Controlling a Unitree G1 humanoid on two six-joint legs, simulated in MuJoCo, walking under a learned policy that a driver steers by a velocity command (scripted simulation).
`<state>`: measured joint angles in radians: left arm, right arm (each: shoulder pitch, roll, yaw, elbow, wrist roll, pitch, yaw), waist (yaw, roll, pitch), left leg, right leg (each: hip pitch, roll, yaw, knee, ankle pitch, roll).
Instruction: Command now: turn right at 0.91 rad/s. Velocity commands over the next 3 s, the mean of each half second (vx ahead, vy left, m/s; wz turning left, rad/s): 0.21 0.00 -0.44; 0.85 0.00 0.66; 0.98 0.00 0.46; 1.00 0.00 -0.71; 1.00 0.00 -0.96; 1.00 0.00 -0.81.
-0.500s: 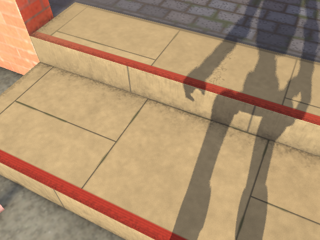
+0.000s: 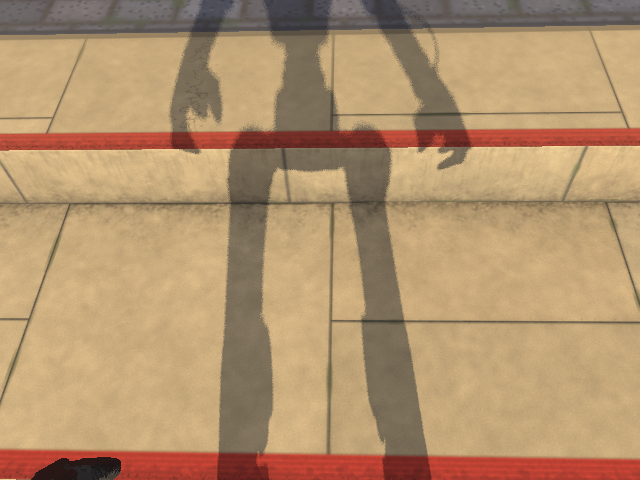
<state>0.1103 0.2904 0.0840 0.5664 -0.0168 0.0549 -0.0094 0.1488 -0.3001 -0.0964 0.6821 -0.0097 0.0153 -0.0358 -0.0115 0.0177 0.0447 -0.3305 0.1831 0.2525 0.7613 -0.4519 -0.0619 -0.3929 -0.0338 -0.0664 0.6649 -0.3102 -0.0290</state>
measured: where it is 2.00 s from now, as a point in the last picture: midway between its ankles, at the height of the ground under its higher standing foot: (194, 120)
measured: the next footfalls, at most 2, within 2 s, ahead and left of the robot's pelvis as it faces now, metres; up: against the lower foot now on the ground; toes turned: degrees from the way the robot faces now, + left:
left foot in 0.42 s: +0.09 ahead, +0.08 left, +0.00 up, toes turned -12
right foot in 0.74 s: +0.22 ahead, -0.14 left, +0.00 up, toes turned -2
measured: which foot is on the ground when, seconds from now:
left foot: up 0.00-0.40, down 0.42-0.74, up 0.76-1.00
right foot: down 0.00-0.42, up 0.44-0.72, down 0.74-1.00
